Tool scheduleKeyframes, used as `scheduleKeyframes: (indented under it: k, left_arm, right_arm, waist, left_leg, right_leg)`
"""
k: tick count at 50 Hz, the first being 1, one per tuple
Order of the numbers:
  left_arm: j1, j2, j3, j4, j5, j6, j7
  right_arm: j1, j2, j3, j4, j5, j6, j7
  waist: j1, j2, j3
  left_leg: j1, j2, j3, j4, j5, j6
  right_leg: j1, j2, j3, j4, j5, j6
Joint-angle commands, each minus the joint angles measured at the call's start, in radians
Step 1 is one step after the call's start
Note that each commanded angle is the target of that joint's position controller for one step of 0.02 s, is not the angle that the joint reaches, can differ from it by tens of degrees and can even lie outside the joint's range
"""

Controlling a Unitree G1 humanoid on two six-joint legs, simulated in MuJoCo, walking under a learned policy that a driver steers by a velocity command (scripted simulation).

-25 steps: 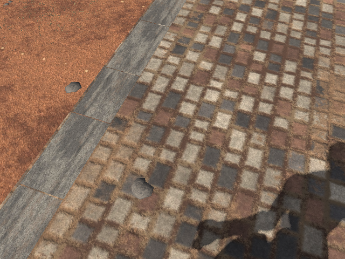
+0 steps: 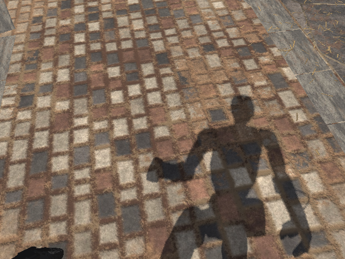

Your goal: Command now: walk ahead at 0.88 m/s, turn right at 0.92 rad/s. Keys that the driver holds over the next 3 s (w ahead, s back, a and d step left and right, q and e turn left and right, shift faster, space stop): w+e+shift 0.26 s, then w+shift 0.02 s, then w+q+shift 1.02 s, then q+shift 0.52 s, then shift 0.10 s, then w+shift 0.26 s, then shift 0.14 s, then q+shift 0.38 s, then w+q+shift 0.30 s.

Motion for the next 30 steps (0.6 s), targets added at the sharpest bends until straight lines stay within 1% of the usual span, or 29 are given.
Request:
scheduleKeyframes:
  k: [1, 2, 3, 4, 5, 6, 7, 8, 10, 11, 12, 14, 16, 17, 18, 19, 20, 21, 22, 23, 24, 25, 26, 27, 28, 29, 30]
  left_arm:
    - [0.35, 0.32, 0.096, 0.022, -0.006, 0.005, 0.034]
    - [0.35, 0.281, 0.084, 0.046, 0.007, 0.002, 0.042]
    - [0.34, 0.236, 0.072, 0.056, 0.012, -0.011, 0.051]
    - [0.278, 0.2, 0.06, 0.051, 0.006, -0.024, 0.055]
    - [0.234, 0.175, 0.049, 0.036, 0.002, -0.037, 0.058]
    - [0.228, 0.147, 0.038, 0.035, -0.006, -0.05, 0.056]
    - [0.241, 0.132, 0.032, 0.04, -0.012, -0.061, 0.054]
    - [0.257, 0.125, 0.03, 0.045, -0.014, -0.07, 0.052]
    - [0.322, 0.131, 0.03, 0.061, -0.014, -0.082, 0.052]
    - [0.35, 0.134, 0.031, 0.07, -0.012, -0.084, 0.053]
    - [0.367, 0.134, 0.033, 0.077, -0.012, -0.085, 0.053]
    - [0.394, 0.136, 0.033, 0.1, -0.018, -0.088, 0.057]
    - [0.426, 0.102, 0.017, 0.14, -0.031, -0.103, 0.067]
    - [0.416, 0.105, 0.013, 0.153, -0.032, -0.111, 0.069]
    - [0.405, 0.128, 0.015, 0.163, -0.029, -0.117, 0.07]
    - [0.397, 0.164, 0.021, 0.168, -0.021, -0.122, 0.072]
    - [0.386, 0.193, 0.028, 0.175, 0.0, -0.12, 0.077]
    - [0.355, 0.205, 0.034, 0.179, 0.031, -0.11, 0.08]
    - [0.29, 0.197, 0.035, 0.176, 0.049, -0.095, 0.084]
    - [0.249, 0.12, 0.014, 0.162, 0.056, -0.098, 0.087]
    - [0.408, -0.003, -0.014, 0.117, -0.007, -0.119, 0.055]
    - [0.369, 0.054, -0.031, 0.127, 0.023, -0.13, 0.06]
    - [0.257, 0.081, -0.032, 0.11, 0.03, -0.136, 0.055]
    - [0.179, 0.083, -0.04, 0.086, 0.043, -0.14, 0.051]
    - [0.101, 0.07, -0.045, 0.048, 0.058, -0.133, 0.049]
    - [0.109, 0.042, -0.058, 0.029, 0.072, -0.119, 0.044]
    - [0.102, 0.03, -0.068, 0.017, 0.078, -0.107, 0.043]
  right_arm:
    - [-0.288, -0.091, 0.009, -0.276, -0.02, -0.055, 0.018]
    - [-0.31, -0.104, 0.01, -0.278, -0.011, -0.065, 0.017]
    - [-0.241, -0.089, 0.02, -0.24, -0.012, -0.072, 0.009]
    - [-0.209, -0.08, 0.024, -0.22, -0.024, -0.063, 0.006]
    - [-0.166, -0.074, 0.029, -0.209, -0.033, -0.047, 0.007]
    - [-0.168, -0.078, 0.03, -0.205, -0.036, -0.028, 0.01]
    - [-0.184, -0.075, 0.031, -0.206, -0.037, -0.013, 0.012]
    - [-0.218, -0.07, 0.035, -0.209, -0.037, -0.003, 0.015]
    - [-0.354, -0.059, 0.046, -0.258, -0.029, -0.002, 0.019]
    - [-0.413, -0.054, 0.05, -0.276, -0.022, -0.005, 0.021]
    - [-0.457, -0.048, 0.055, -0.285, -0.018, -0.009, 0.023]
    - [-0.512, -0.033, 0.066, -0.294, -0.012, -0.018, 0.032]
    - [-0.534, -0.01, 0.077, -0.294, -0.006, -0.031, 0.04]
    - [-0.534, -0.011, 0.077, -0.29, 0.0, -0.036, 0.039]
    - [-0.514, -0.026, 0.072, -0.277, 0.003, -0.037, 0.035]
    - [-0.463, -0.053, 0.061, -0.261, 0.005, -0.036, 0.028]
    - [-0.354, -0.094, 0.043, -0.229, 0.014, -0.034, 0.017]
    - [-0.169, -0.138, 0.022, -0.173, 0.03, -0.03, 0.002]
    - [0.068, -0.167, 0.004, -0.099, 0.035, -0.024, -0.017]
    - [0.248, -0.223, -0.016, -0.057, 0.027, -0.018, -0.035]
    - [0.168, -0.284, -0.036, -0.044, 0.016, -0.017, -0.021]
    - [-0.001, -0.182, -0.026, -0.083, 0.018, -0.016, 0.004]
    - [-0.058, -0.126, -0.015, -0.09, 0.025, -0.023, 0.01]
    - [-0.042, -0.073, -0.005, -0.06, 0.023, -0.026, 0.013]
    - [-0.018, -0.048, 0.007, -0.026, 0.022, -0.033, 0.008]
    - [-0.016, -0.052, 0.012, -0.001, 0.021, -0.039, 0.002]
    - [-0.004, -0.067, 0.009, 0.013, 0.026, -0.048, 0.0]
  waist:
    - [0.197, -0.197, -0.216]
    - [0.17, -0.115, -0.129]
    - [0.11, -0.046, -0.054]
    - [0.059, -0.007, -0.028]
    - [0.02, -0.054, -0.026]
    - [0.01, -0.055, -0.015]
    - [0.007, -0.044, 0.004]
    - [0.013, -0.023, 0.03]
    - [0.05, -0.013, 0.091]
    - [0.068, -0.015, 0.106]
    - [0.084, -0.02, 0.109]
    - [0.107, -0.051, 0.089]
    - [0.126, -0.067, 0.067]
    - [0.121, -0.065, 0.061]
    - [0.109, -0.067, 0.037]
    - [0.08, -0.1, -0.006]
    - [0.018, -0.131, -0.069]
    - [-0.076, -0.156, -0.152]
    - [-0.208, -0.127, -0.217]
    - [-0.267, 0.0, -0.281]
    - [-0.066, 0.463, -0.341]
    - [-0.039, 0.2, -0.238]
    - [-0.033, 0.044, -0.155]
    - [-0.02, -0.08, -0.081]
    - [-0.004, -0.109, -0.019]
    - [0.041, -0.058, 0.018]
    - [0.055, -0.023, 0.044]
  left_leg:
    - [-0.947, -0.195, -0.321, 0.728, 0.026, 0.04]
    - [-0.987, -0.162, -0.319, 0.715, 0.106, 0.055]
    - [-0.921, -0.114, -0.319, 0.628, 0.172, 0.064]
    - [-0.827, -0.08, -0.329, 0.555, 0.198, 0.065]
    - [-0.757, -0.072, -0.332, 0.52, 0.219, 0.055]
    - [-0.732, -0.067, -0.334, 0.495, 0.218, 0.044]
    - [-0.734, -0.069, -0.326, 0.46, 0.219, 0.033]
    - [-0.749, -0.07, -0.312, 0.411, 0.232, 0.023]
    - [-0.805, -0.092, -0.278, 0.274, 0.304, 0.009]
    - [-0.826, -0.11, -0.271, 0.199, 0.349, 0.006]
    - [-0.827, -0.131, -0.269, 0.12, 0.399, 0.005]
    - [-0.795, -0.176, -0.249, -0.029, 0.494, 0.019]
    - [-0.689, -0.196, -0.213, -0.162, 0.636, 0.07]
    - [-0.616, -0.206, -0.202, -0.221, 0.678, 0.099]
    - [-0.549, -0.238, -0.179, -0.252, 0.662, 0.127]
    - [-0.474, -0.271, -0.173, -0.254, 0.602, 0.148]
    - [-0.388, -0.304, -0.178, -0.237, 0.512, 0.166]
    - [-0.256, -0.329, -0.175, -0.208, 0.412, 0.185]
    - [-0.064, -0.31, -0.163, -0.253, 0.372, 0.206]
    - [0.15, -0.172, -0.347, -0.169, 0.108, 0.253]
    - [0.348, 0.054, -1.094, -0.421, -0.039, 0.436]
    - [0.261, 0.047, -1.232, -0.529, -0.113, 0.465]
    - [0.138, 0.034, -1.096, -0.525, -0.091, 0.462]
    - [-0.003, -0.007, -0.994, -0.545, -0.018, 0.429]
    - [-0.122, -0.065, -0.893, -0.558, 0.062, 0.393]
    - [-0.2, -0.1, -0.844, -0.568, 0.099, 0.389]
    - [-0.245, -0.125, -0.813, -0.582, 0.14, 0.397]
  right_leg:
    - [0.863, -0.242, 0.921, -0.631, -0.545, -0.158]
    - [0.806, -0.257, 0.841, -0.607, -0.395, -0.155]
    - [0.668, -0.229, 0.736, -0.584, -0.24, -0.138]
    - [0.541, -0.161, 0.616, -0.571, -0.167, -0.111]
    - [0.45, -0.125, 0.569, -0.584, -0.124, -0.118]
    - [0.402, -0.098, 0.543, -0.603, -0.096, -0.126]
    - [0.364, -0.079, 0.523, -0.621, -0.076, -0.139]
    - [0.341, -0.063, 0.507, -0.641, -0.052, -0.143]
    - [0.336, -0.052, 0.506, -0.685, 0.075, -0.144]
    - [0.356, -0.047, 0.507, -0.691, 0.145, -0.142]
    - [0.381, -0.038, 0.502, -0.682, 0.22, -0.135]
    - [0.447, -0.028, 0.475, -0.659, 0.411, -0.119]
    - [0.498, -0.058, 0.434, -0.698, 0.628, -0.086]
    - [0.517, -0.068, 0.404, -0.714, 0.699, -0.062]
    - [0.566, -0.071, 0.369, -0.699, 0.848, -0.037]
    - [0.627, -0.091, 0.352, -0.636, 1.046, -0.015]
    - [0.692, -0.113, 0.335, -0.521, 1.235, 0.004]
    - [0.717, -0.126, 0.314, -0.331, 1.371, 0.009]
    - [0.648, -0.1, 0.249, -0.035, 1.345, 0.018]
    - [0.429, -0.015, 0.205, 0.423, 0.893, 0.03]
    - [-0.001, 0.22, 0.217, 0.749, -0.073, 0.113]
    - [-0.135, 0.123, 0.259, 0.748, -0.034, 0.074]
    - [-0.144, 0.058, 0.28, 0.708, 0.029, 0.075]
    - [-0.11, 0.022, 0.265, 0.61, 0.049, 0.071]
    - [-0.081, -0.007, 0.259, 0.524, 0.041, 0.085]
    - [-0.065, -0.02, 0.251, 0.469, 0.022, 0.105]
    - [-0.073, -0.039, 0.24, 0.417, -0.003, 0.122]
